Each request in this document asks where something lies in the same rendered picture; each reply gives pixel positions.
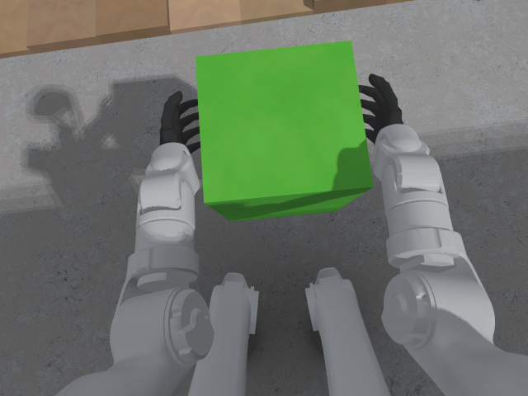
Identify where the left robot thigh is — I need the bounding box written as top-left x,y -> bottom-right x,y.
188,281 -> 259,396

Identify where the right robot upper arm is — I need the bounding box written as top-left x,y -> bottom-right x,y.
381,271 -> 528,396

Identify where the left robot upper arm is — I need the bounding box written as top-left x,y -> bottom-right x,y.
55,287 -> 215,396

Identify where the right robot shin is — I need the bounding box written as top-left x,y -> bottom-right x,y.
315,267 -> 359,306

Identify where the carton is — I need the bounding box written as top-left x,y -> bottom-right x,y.
196,40 -> 374,222

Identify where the robot left hand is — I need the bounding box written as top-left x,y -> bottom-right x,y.
159,91 -> 200,154

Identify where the robot right forearm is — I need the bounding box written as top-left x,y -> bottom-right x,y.
373,124 -> 495,328

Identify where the robot right hand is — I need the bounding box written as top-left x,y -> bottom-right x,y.
358,74 -> 403,145

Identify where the robot left forearm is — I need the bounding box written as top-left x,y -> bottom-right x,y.
110,143 -> 200,353

